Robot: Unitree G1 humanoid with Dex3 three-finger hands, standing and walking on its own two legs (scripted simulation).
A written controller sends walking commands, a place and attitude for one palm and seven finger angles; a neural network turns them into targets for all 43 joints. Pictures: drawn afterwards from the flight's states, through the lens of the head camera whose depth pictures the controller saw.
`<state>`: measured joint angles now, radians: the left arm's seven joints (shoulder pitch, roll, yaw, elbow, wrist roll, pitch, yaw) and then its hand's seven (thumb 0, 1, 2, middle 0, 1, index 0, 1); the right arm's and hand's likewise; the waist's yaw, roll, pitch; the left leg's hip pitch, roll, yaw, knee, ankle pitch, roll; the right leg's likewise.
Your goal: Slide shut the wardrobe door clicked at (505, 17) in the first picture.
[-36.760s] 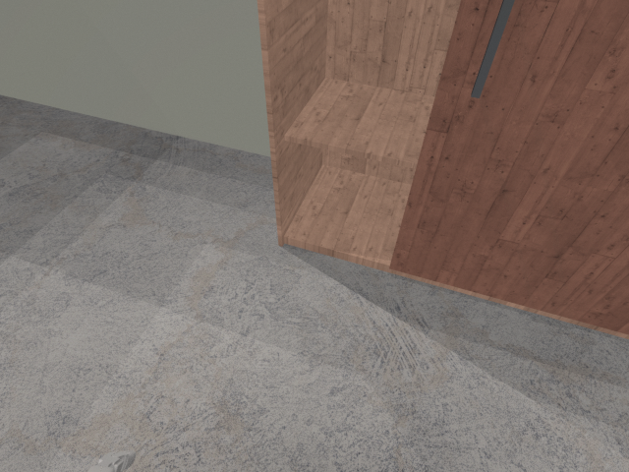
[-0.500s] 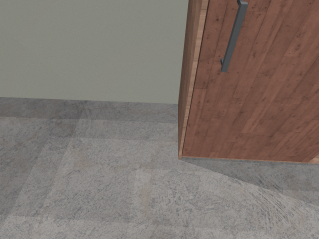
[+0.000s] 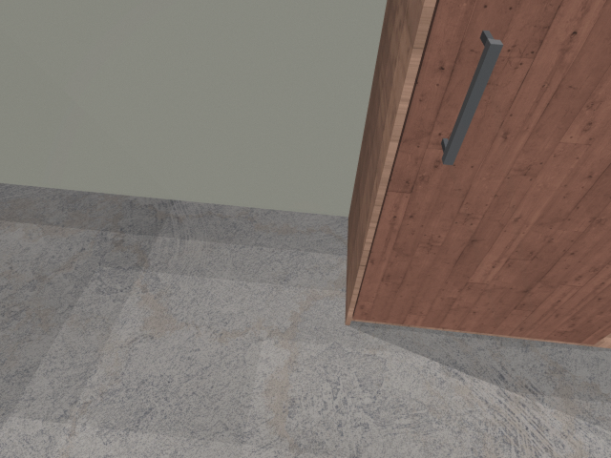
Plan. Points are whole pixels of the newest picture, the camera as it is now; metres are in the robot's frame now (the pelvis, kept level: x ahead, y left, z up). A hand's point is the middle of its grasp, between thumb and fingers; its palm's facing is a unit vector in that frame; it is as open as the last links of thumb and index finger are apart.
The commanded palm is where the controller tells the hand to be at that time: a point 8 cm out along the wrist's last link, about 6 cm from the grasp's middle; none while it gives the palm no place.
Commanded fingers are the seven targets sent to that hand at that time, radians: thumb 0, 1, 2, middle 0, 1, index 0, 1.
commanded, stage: let the arm hang, fingers relaxed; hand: right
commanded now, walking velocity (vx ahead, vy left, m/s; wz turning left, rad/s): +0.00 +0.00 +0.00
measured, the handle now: (465, 103) +0.67 -0.23 +0.15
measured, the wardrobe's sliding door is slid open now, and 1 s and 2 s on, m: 0.00 0.00 0.00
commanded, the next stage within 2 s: look to check the result in 0.08 s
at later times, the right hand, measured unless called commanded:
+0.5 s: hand out of the picture +0.10 -0.24 -0.15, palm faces -0.03 +0.93 -0.36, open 7.4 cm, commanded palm none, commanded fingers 0.00 -0.90 -0.90 0.20 0.30 0.20 0.30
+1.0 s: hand out of the picture +0.12 -0.22 -0.15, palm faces -0.04 +0.94 -0.35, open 7.4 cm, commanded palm none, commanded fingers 0.00 -0.90 -0.90 0.20 0.30 0.20 0.30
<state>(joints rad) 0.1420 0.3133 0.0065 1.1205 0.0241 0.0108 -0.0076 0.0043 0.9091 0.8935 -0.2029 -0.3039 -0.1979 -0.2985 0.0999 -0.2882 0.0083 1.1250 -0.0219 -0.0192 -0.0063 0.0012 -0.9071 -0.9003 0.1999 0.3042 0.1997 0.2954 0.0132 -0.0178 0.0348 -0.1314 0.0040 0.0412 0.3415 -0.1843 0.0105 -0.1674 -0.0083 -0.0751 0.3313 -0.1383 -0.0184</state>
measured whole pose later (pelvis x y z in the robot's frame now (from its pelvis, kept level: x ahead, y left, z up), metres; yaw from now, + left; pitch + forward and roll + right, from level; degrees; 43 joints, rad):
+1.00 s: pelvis +0.05 +0.02 +0.00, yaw +0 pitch -1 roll +0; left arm 0.10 0.34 0.00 1.12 0.02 0.01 0.01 0.00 0.91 0.89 -0.20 -0.30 -0.20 -0.30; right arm 0.10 -0.31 0.00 1.14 -0.02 -0.02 -0.01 0.00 -0.91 -0.90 0.20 0.30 0.20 0.30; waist 0.01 -0.02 0.05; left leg -0.03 -0.03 0.04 0.27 -0.22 0.04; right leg -0.07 -0.03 -0.07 0.28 -0.18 0.02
